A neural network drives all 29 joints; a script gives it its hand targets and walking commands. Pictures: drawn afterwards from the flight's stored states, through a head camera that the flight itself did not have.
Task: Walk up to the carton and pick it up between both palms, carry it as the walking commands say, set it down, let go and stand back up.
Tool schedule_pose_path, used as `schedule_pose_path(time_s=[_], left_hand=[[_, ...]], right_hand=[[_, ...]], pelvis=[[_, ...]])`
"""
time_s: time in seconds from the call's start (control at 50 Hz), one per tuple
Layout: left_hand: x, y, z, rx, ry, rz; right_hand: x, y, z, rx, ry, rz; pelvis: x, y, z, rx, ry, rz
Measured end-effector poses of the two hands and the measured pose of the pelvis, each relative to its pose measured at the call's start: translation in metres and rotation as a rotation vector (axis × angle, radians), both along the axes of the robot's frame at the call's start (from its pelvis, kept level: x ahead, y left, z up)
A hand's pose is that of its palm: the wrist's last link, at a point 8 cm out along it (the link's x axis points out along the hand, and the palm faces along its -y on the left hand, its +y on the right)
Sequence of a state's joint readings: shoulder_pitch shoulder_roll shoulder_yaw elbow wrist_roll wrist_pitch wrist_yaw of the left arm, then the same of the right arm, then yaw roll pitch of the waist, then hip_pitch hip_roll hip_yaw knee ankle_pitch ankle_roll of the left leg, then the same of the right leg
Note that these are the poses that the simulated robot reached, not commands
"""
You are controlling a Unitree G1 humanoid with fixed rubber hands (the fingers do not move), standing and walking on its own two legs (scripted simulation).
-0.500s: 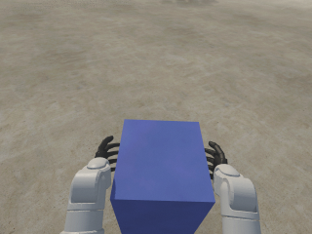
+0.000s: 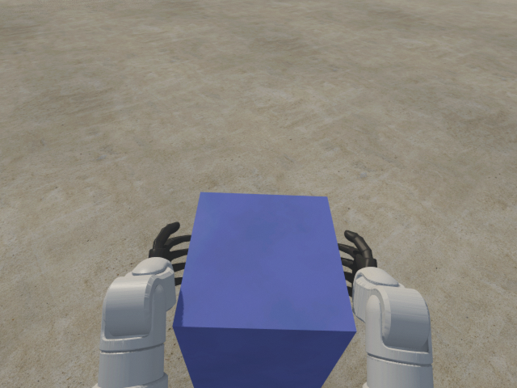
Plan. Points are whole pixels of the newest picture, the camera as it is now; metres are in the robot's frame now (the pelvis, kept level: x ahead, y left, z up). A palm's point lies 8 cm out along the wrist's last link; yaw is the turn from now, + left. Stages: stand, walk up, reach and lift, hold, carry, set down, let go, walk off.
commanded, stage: carry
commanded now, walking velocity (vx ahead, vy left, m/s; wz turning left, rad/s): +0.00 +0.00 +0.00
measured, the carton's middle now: (260, 295) +0.28 +0.00 +0.02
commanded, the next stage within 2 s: none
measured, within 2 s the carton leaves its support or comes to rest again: neither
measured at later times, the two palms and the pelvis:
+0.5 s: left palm (184, 224) +0.39 +0.14 +0.05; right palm (344, 230) +0.39 -0.15 +0.05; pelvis +0.12 -0.01 -0.02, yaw -2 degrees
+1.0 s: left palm (201, 164) +0.53 +0.13 +0.08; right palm (341, 169) +0.53 -0.16 +0.08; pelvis +0.27 -0.02 +0.00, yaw -2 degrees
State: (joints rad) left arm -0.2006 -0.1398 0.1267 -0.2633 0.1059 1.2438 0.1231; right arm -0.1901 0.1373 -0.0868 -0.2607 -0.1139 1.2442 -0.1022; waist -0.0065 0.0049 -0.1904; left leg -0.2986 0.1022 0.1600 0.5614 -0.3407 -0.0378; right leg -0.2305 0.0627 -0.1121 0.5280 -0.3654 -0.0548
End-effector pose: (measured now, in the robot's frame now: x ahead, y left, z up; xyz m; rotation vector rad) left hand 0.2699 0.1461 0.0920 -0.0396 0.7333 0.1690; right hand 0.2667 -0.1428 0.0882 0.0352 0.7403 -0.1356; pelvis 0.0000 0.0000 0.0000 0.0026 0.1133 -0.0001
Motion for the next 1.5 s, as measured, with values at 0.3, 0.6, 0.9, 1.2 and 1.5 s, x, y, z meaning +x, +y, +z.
schedule_pose_path(time_s=[0.3, 0.6, 0.9, 1.2, 1.5], left_hand=[[0.077, -0.016, 0.022, 0.009, -0.053, -0.007], [0.156, -0.029, -0.029, 0.033, 0.026, -0.049], [0.242, -0.022, -0.011, -0.013, -0.056, -0.008], [0.315, -0.032, -0.006, 0.033, -0.046, -0.062], [0.324, -0.001, 0.000, -0.007, -0.048, -0.009]], right_hand=[[0.073, -0.016, 0.017, 0.016, -0.052, -0.015], [0.140, -0.028, -0.041, 0.024, 0.026, -0.038], [0.245, -0.022, -0.001, -0.034, -0.059, 0.009], [0.298, -0.031, -0.016, 0.013, -0.051, -0.046], [0.328, -0.001, 0.011, -0.034, -0.053, 0.009]], pelvis=[[0.067, -0.011, 0.011, 0.027, 0.031, 0.008], [0.152, -0.012, -0.017, 0.055, -0.048, -0.028], [0.244, -0.024, -0.007, 0.008, -0.029, 0.002], [0.307, -0.017, -0.009, -0.022, -0.044, -0.003], [0.325, -0.004, 0.008, -0.032, -0.034, 0.000]])
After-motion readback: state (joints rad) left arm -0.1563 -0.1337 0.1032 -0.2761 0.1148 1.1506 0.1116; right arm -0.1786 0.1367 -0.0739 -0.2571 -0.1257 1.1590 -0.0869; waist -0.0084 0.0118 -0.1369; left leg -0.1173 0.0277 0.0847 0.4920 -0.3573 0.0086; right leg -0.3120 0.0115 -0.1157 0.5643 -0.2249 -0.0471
